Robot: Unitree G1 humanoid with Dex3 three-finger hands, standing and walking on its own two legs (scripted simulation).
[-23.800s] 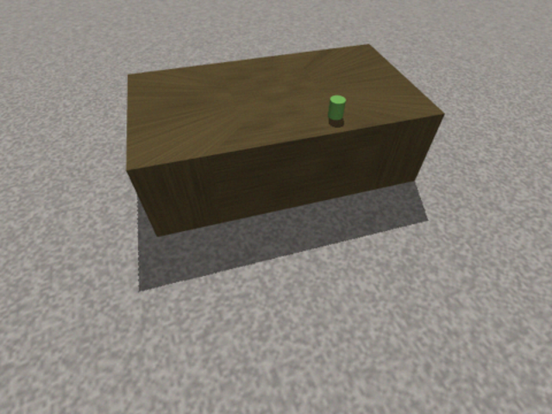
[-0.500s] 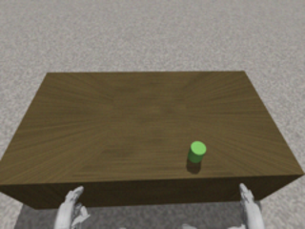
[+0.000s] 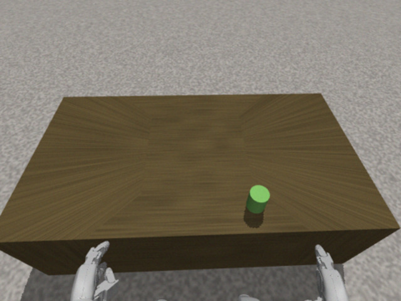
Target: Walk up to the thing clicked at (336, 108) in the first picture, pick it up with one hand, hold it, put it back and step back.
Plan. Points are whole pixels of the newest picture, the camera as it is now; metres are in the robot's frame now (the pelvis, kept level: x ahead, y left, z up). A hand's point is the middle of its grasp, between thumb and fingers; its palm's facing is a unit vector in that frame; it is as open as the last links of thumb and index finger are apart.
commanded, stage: home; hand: right
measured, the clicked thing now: (257, 199) +0.48 -0.18 -0.27
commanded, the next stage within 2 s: stand in 1.26 s
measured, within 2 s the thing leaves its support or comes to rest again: neither
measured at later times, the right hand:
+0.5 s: hand (303, 282) +0.18 -0.19 -0.06, palm faces +0.12 +0.96 -0.27, open 17.5 cm
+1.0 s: hand (301, 283) +0.18 -0.19 -0.06, palm faces +0.12 +0.96 -0.27, open 17.5 cm
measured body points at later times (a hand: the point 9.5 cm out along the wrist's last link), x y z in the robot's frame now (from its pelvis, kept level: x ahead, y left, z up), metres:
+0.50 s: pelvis +0.01 -0.01 +0.00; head +0.03 -0.02 +0.45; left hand +0.17 +0.23 -0.07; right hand +0.17 -0.24 -0.04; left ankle +0.00 +0.13 -0.69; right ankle +0.03 -0.13 -0.69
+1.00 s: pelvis +0.01 -0.01 +0.00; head +0.03 -0.01 +0.45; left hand +0.17 +0.23 -0.07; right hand +0.17 -0.24 -0.04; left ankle +0.00 +0.13 -0.69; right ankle +0.03 -0.13 -0.69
